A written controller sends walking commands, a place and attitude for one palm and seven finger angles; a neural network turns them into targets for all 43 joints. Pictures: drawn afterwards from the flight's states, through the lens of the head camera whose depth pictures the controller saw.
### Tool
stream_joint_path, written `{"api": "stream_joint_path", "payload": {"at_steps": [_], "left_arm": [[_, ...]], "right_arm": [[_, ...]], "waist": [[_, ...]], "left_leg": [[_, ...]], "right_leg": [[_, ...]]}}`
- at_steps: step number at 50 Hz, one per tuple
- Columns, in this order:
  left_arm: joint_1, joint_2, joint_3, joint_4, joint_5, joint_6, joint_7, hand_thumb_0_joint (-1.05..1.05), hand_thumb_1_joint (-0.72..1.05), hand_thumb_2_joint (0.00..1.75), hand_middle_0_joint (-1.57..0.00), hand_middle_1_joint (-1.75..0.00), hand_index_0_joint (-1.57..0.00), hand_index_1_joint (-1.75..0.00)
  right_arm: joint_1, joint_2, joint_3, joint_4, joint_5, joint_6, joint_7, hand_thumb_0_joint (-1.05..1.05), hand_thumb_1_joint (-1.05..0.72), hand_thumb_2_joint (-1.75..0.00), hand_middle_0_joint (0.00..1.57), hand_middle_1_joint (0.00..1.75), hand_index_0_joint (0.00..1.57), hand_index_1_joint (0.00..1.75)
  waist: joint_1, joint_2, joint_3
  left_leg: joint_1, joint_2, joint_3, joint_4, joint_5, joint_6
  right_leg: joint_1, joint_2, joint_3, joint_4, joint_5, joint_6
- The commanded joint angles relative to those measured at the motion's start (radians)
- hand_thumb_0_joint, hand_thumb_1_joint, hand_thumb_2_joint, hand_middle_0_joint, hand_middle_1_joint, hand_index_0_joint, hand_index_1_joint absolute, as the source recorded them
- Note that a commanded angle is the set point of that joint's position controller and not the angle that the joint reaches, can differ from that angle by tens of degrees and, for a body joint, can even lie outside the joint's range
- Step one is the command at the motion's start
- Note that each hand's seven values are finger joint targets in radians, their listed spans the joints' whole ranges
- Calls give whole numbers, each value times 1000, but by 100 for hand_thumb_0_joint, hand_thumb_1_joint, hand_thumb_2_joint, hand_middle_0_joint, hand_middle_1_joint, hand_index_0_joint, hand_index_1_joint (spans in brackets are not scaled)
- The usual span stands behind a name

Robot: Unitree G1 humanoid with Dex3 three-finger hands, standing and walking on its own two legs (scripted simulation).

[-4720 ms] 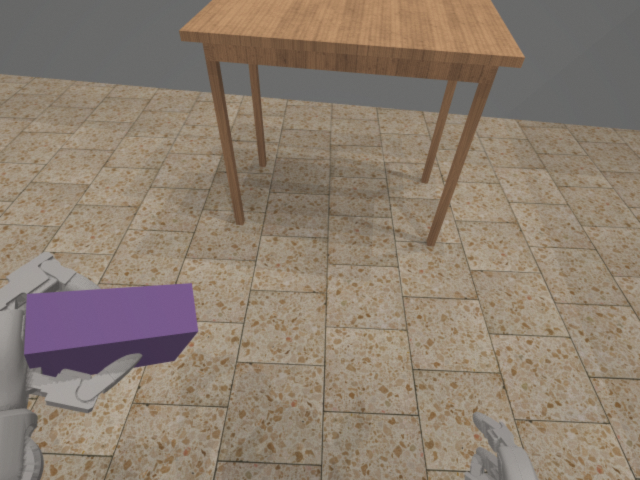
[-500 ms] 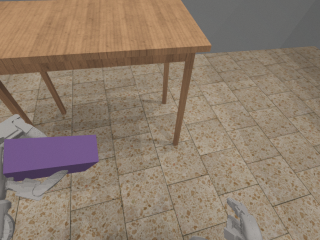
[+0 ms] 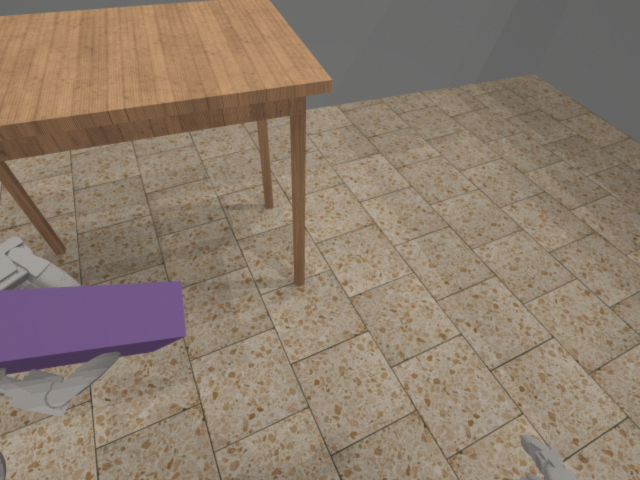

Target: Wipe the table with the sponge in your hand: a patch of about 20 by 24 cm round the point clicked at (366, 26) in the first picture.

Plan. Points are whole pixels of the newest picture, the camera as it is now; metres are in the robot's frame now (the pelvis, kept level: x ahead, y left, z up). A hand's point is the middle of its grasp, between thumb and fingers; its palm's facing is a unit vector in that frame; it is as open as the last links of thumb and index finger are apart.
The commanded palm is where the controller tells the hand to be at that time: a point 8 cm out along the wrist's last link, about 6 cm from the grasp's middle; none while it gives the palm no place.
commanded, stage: take the last steps up to it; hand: left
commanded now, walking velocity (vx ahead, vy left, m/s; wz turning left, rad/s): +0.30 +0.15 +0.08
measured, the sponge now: (117, 325) +0.23 +0.20 +0.16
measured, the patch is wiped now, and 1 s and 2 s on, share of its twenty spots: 0.00 0.00 0.00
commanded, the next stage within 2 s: none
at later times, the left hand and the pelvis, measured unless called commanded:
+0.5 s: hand (73, 298) +0.24 +0.24 +0.17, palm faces +0.39 -0.77 -0.50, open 9.2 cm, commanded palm +0.19 +0.28 +0.18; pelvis +0.04 -0.01 +0.01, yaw +3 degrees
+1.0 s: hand (82, 204) +0.36 +0.27 +0.18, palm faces +0.41 -0.76 -0.51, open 9.2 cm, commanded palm +0.30 +0.32 +0.18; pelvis +0.15 +0.04 -0.01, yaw +2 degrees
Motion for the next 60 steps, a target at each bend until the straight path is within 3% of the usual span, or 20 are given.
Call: {"api": "stream_joint_path", "payload": {"at_steps": [1,4,11,12,14,15,18,21,30,32,34,39,45,46,47,48,49,51,55,60], "left_arm": [[-141,151,85,-175,19,-77,22,0,10,130,-120,-160,-120,-160],[-184,144,67,-146,32,-73,7,0,10,130,-120,-160,-120,-160],[-196,115,36,-85,17,-43,4,0,10,130,-120,-160,-120,-160],[-200,123,44,-66,20,-41,4,0,10,130,-120,-160,-120,-160],[-187,189,105,-20,12,-39,10,0,10,130,-120,-160,-120,-160],[-237,165,80,-54,-4,-49,2,0,10,130,-120,-160,-120,-160],[-131,157,105,-41,-6,-76,-14,0,10,130,-120,-160,-120,-160],[-113,156,112,-69,0,-94,-9,0,10,130,-120,-160,-120,-160],[-132,135,93,-185,1,-68,33,0,10,130,-120,-160,-120,-160],[-161,131,89,-220,-5,-78,31,0,10,130,-120,-160,-120,-160],[-125,187,121,-166,-2,-92,22,0,10,130,-120,-160,-120,-160],[-72,149,112,-264,-7,-87,8,0,10,130,-120,-160,-120,-160],[-66,136,113,-129,-11,-51,8,0,10,130,-120,-160,-120,-160],[-86,158,122,-88,-2,-45,7,0,10,130,-120,-160,-120,-160],[-105,186,144,-64,0,-43,8,0,10,130,-120,-160,-120,-160],[-142,188,156,-56,-25,-47,5,0,10,130,-120,-160,-120,-160],[-174,190,153,-61,-26,-53,-2,0,10,130,-120,-160,-120,-160],[-126,161,133,-48,-14,-76,-12,0,10,130,-120,-160,-120,-160],[-136,152,102,-113,0,-102,-8,0,10,130,-120,-160,-120,-160],[-86,169,128,-220,-2,-82,27,0,10,130,-120,-160,-120,-160]], "right_arm": [[-110,-40,0,-151,-1,-88,-8,0,-90,-90,20,30,20,30],[-119,-37,-9,-123,5,-115,4,0,-90,-90,20,30,20,30],[-118,-32,13,-101,-4,-122,-1,0,-90,-90,20,30,20,30],[-121,-26,13,-100,-3,-115,0,0,-90,-90,20,30,20,30],[-144,-1,12,-123,3,-103,11,0,-90,-90,20,30,20,30],[-148,-35,-14,-115,4,-100,21,0,-90,-90,20,30,20,30],[-159,6,22,-95,0,-67,23,0,-90,-90,20,30,20,30],[-169,7,19,-110,-3,-57,20,0,-90,-90,20,30,20,30],[-124,5,-11,-166,2,-88,3,0,-90,-90,20,30,20,30],[-102,-48,-36,-170,13,-91,0,0,-90,-90,20,30,20,30],[-108,-29,-26,-157,8,-108,3,0,-90,-90,20,30,20,30],[-133,-20,-17,-132,20,-131,20,0,-90,-90,20,30,20,30],[-129,-12,3,-122,14,-123,2,0,-90,-90,20,30,20,30],[-124,-2,3,-115,14,-112,1,0,-90,-90,20,30,20,30],[-140,16,8,-135,11,-103,6,0,-90,-90,20,30,20,30],[-146,-15,-8,-131,11,-105,18,0,-90,-90,20,30,20,30],[-161,-10,-5,-119,10,-98,26,0,-90,-90,20,30,20,30],[-156,6,16,-93,5,-80,27,0,-90,-90,20,30,20,30],[-161,0,13,-116,1,-67,26,0,-90,-90,20,30,20,30],[-146,23,2,-168,-4,-89,19,0,-90,-90,20,30,20,30]], "waist": [[23,379,-3],[38,235,50],[43,196,-18],[46,120,-37],[59,-287,-56],[51,-251,-23],[43,-94,17],[39,-101,-28],[46,-101,-105],[18,232,-161],[32,341,-154],[49,256,-81],[55,140,-117],[57,-35,-123],[56,-289,-117],[63,-318,-97],[52,-238,-76],[46,-99,-33],[33,-118,-52],[70,-144,-107]], "left_leg": [[31,337,-493,-366,-230,194],[-38,262,-322,-320,-221,191],[-85,184,-162,-138,-4,110],[-159,152,-125,-31,-28,85],[-471,-25,-23,493,-188,5],[-466,14,-137,625,-126,-19],[-447,69,-135,681,14,-43],[-347,83,-76,455,51,-37],[56,-7,111,-87,149,-10],[300,184,-147,-141,307,85],[313,382,-456,-199,403,240],[95,260,-162,-213,263,188],[-51,191,-31,10,154,85],[-175,128,18,224,72,55],[-422,-5,54,489,-153,3],[-479,8,-79,672,-164,-20],[-509,29,-143,770,-124,-28],[-511,71,-142,792,-23,-43],[-362,95,-75,485,43,-39],[-104,18,75,102,81,-16]], "right_leg": [[-198,6,0,404,-319,35],[-203,-42,-2,467,-202,54],[154,-13,-98,-46,-125,54],[256,-57,-36,-126,-96,28],[387,-430,596,-310,-165,-152],[293,-468,644,-365,-244,-173],[205,-365,301,-308,15,-130],[199,-323,143,-266,197,-102],[206,-235,57,-52,190,-42],[-44,-104,-44,325,16,34],[-283,-52,19,664,-416,47],[-200,-101,-24,452,-204,62],[202,-39,-104,-52,-37,48],[299,-158,83,-145,-40,-5],[411,-387,508,-236,65,-120],[380,-470,638,-288,56,-148],[350,-471,627,-279,28,-167],[295,-401,341,-241,186,-133],[220,-328,82,-209,387,-87],[222,-298,72,-169,297,-84]]}}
